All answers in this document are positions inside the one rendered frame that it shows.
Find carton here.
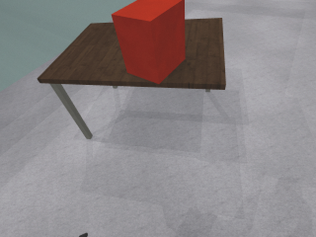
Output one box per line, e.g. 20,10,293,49
112,0,186,84

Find table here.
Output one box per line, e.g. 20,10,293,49
38,18,226,139

